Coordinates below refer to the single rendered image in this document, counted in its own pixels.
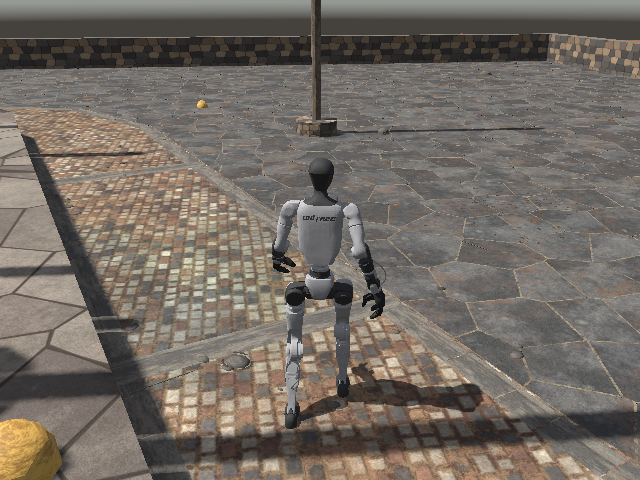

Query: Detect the robot right hand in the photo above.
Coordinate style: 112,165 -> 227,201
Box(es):
362,289 -> 385,319

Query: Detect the robot left forearm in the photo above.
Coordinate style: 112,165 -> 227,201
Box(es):
272,237 -> 285,264

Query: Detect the robot head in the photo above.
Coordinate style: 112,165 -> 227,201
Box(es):
303,158 -> 338,206

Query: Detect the left robot upper arm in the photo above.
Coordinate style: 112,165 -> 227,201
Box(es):
274,200 -> 301,253

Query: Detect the robot left hand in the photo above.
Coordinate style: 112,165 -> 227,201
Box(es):
273,256 -> 296,273

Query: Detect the robot right shin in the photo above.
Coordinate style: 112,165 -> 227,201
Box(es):
336,324 -> 350,384

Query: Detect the robot right forearm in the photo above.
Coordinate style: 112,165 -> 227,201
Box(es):
358,243 -> 382,294

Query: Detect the right robot upper arm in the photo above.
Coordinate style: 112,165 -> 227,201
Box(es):
341,202 -> 367,259

